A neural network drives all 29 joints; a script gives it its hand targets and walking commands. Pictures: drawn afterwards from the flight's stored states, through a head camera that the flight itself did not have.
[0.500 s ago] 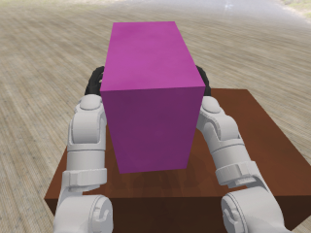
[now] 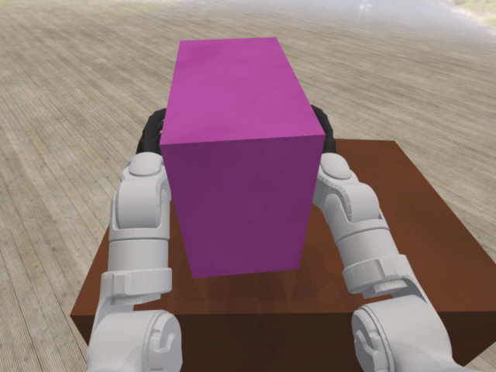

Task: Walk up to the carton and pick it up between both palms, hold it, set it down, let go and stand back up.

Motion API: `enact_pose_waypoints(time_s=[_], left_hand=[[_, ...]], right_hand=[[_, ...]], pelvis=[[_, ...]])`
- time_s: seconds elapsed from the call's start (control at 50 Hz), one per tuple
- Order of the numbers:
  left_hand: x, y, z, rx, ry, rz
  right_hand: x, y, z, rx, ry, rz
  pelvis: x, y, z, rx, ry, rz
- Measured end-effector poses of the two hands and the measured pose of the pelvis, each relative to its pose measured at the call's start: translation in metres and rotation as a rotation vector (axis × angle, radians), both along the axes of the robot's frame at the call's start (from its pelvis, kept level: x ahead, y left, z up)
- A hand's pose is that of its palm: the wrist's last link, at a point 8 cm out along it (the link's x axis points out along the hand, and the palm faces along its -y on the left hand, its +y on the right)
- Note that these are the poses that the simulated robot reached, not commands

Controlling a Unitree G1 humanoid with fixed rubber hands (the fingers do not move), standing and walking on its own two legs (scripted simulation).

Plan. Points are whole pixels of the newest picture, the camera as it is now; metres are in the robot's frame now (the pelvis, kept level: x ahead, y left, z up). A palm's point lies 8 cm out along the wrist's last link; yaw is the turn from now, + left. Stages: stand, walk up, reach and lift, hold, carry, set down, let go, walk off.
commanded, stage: hold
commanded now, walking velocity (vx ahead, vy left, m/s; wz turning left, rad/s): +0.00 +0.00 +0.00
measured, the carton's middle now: (237, 150) +0.40 +0.00 +0.22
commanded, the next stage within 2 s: none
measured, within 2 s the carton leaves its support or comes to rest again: neither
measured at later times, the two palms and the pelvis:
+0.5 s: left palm (151, 157) +0.36 +0.13 +0.22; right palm (322, 156) +0.36 -0.12 +0.23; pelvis +0.00 +0.00 +0.00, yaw +0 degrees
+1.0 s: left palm (151, 160) +0.36 +0.13 +0.22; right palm (322, 157) +0.36 -0.12 +0.23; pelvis +0.00 +0.00 +0.00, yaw +0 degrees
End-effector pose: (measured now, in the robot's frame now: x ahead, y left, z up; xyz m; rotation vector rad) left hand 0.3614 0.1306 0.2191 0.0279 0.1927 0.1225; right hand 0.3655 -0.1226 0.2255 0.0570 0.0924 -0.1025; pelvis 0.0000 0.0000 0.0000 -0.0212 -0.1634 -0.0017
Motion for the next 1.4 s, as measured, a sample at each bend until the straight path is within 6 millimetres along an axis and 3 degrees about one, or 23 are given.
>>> enact_pose_waypoints(time_s=[1.4], left_hand=[[-0.0034, 0.0027, 0.0060, 0.004, -0.007, -0.001]], right_hand=[[-0.0028, 0.0025, 0.0026, 0.011, -0.007, 0.004]], pelvis=[[-0.0022, 0.0011, -0.0002, 0.001, -0.005, -0.002]])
